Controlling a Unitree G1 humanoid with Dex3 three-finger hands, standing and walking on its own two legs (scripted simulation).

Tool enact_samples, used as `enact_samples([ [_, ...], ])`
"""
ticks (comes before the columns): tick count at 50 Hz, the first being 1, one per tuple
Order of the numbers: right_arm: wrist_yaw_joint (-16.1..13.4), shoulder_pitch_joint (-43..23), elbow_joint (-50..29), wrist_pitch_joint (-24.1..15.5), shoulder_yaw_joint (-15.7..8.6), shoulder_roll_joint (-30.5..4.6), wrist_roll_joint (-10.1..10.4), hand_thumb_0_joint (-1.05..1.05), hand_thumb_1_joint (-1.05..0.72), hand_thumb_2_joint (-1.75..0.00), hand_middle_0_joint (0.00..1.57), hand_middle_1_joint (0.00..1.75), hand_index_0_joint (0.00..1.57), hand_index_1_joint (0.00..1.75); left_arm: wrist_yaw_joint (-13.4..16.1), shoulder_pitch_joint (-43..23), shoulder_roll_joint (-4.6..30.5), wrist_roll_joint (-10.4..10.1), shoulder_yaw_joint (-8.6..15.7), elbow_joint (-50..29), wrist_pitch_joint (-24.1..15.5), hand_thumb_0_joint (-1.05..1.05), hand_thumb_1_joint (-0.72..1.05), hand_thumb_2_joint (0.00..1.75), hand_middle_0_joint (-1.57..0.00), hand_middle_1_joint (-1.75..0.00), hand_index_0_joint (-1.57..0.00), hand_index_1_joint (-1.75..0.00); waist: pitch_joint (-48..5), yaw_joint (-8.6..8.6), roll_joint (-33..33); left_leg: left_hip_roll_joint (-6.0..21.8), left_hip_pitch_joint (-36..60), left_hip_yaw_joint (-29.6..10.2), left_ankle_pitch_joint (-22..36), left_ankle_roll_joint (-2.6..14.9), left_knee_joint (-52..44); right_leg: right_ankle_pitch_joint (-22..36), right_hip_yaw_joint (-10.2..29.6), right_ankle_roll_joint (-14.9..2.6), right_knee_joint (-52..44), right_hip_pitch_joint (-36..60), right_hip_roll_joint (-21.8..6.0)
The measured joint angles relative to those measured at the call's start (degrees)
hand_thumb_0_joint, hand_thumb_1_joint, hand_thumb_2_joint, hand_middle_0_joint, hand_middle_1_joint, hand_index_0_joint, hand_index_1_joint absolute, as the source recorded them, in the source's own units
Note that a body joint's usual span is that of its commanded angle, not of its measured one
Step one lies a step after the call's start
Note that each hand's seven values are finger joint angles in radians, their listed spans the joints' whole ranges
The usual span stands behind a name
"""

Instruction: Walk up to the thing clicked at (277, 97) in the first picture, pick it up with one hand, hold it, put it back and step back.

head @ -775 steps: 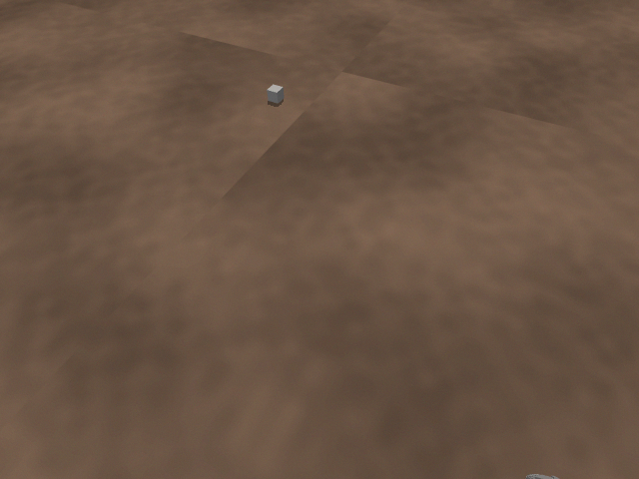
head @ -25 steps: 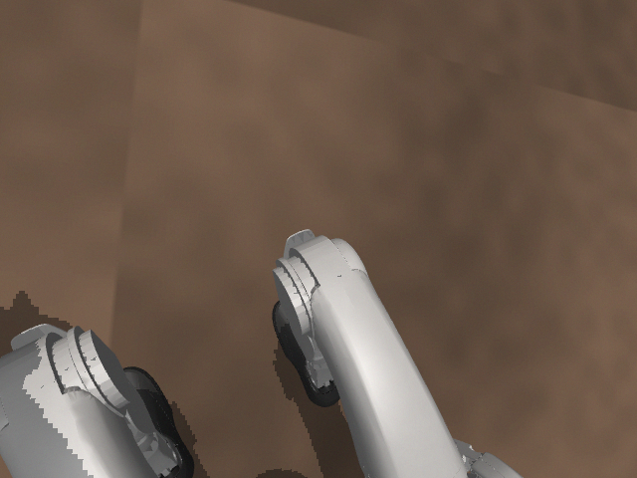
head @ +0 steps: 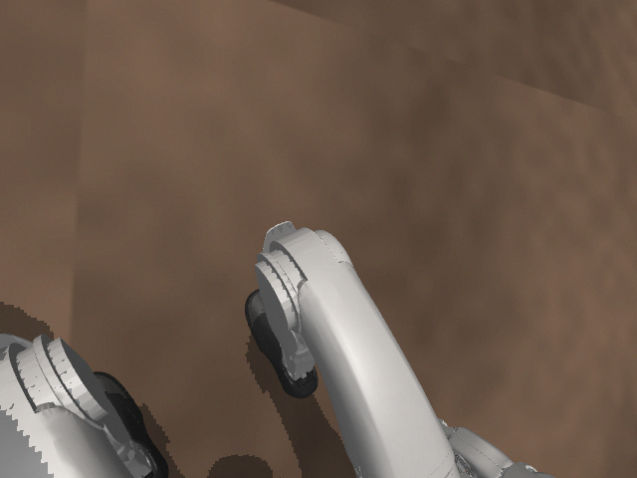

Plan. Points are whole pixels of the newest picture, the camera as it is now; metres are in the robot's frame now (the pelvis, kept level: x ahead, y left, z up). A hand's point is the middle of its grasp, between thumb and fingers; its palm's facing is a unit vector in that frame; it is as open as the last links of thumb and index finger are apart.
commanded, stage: rest palm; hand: left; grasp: from above
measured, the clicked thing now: out of the picture +0.45 +0.35 -0.30
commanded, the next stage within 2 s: close in 1.24 s
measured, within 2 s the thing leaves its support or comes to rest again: neither
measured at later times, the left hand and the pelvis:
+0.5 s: hand out of the picture +0.45 +0.34 -0.24, palm faces -0.08 -0.41 -0.91, open 14.3 cm; pelvis +0.00 +0.01 -0.01, yaw -2 degrees
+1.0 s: hand out of the picture +0.45 +0.34 -0.26, palm faces -0.07 -0.42 -0.90, open 14.1 cm; pelvis +0.00 +0.01 -0.01, yaw -3 degrees
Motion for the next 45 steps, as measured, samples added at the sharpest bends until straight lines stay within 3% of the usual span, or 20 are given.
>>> enact_samples([
  [21, 0.91, 0.15, -3.68, 0.04, 3.9, -1.13, 0.04, 0.0, -0.92, -0.9, 0.19, 0.3, 0.2, 0.3, 0.61, -1.27, 4.27, -1.43, -2.54, 0.44, -0.42, 0.0, -0.56, 1.01, -0.1, -1.01, -0.07, -1.04, 2.9, -1.38, -1.84, -0.37, -0.65, -1.93, -0.51, 0.54, 2.27, -0.07, -1.34, 0.98, 0.4, 0.77, 0.45],
  [45, 0.84, -0.28, -6.09, -0.07, 5.63, -2.41, 0.14, 0.0, -0.92, -0.9, 0.19, 0.3, 0.2, 0.3, 1.01, -0.29, 5.77, -2.54, -3.59, -0.8, -1.39, 0.0, -0.56, 1.02, -0.1, -1.0, -0.07, -1.04, 4.43, -1.85, -3.58, -0.41, -0.42, -3.19, -0.78, 0.54, 2.61, 0.11, -2.36, 1.23, -0.3, 1.57, 0.75],
])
